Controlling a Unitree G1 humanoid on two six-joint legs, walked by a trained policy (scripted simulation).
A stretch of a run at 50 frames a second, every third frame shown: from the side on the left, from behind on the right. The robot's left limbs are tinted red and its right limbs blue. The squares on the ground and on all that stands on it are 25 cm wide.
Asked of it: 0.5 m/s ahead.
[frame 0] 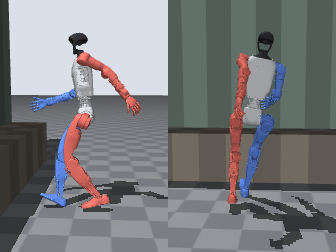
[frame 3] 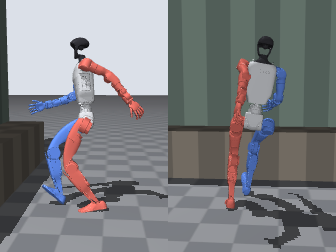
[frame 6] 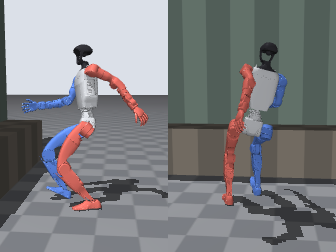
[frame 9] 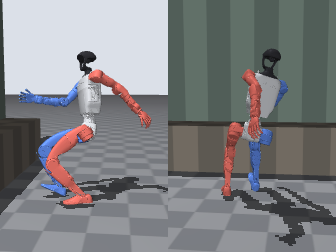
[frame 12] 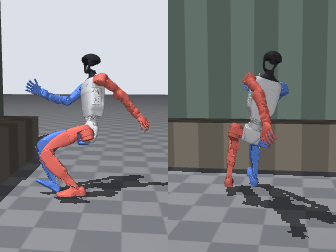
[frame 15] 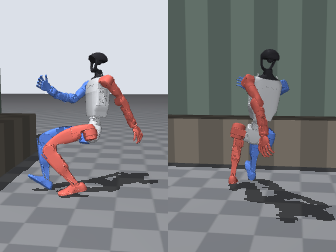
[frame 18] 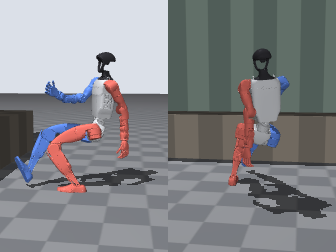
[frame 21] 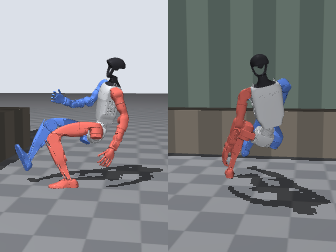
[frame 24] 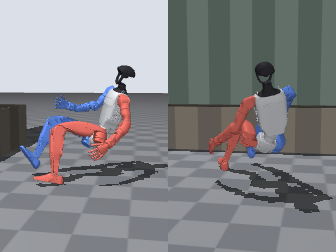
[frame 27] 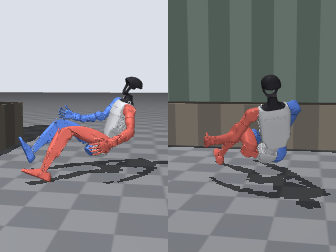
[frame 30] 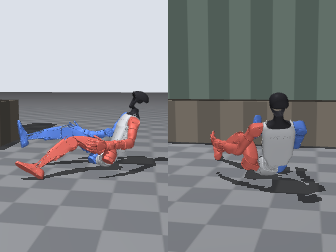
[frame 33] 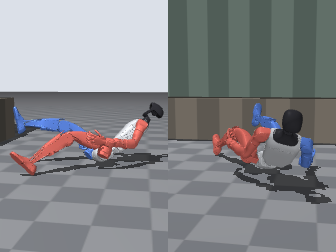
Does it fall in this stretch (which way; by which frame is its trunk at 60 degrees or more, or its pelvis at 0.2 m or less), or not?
yes: goes over backward; its pelvis at 0.2 m or less by frame 27
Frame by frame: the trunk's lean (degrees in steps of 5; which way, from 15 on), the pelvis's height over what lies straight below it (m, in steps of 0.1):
0: 10, 0.7
3: 10, 0.7
6: 15 to its right, 0.6
9: 15 to its right, 0.6
12: 15 to its right, 0.5
15: 10, 0.5
18: 5, 0.5
21: 15 backward and to its left, 0.4
24: 20 backward, 0.3
27: 25 backward, 0.2
30: 25 backward, 0.1
33: 50 backward, 0.1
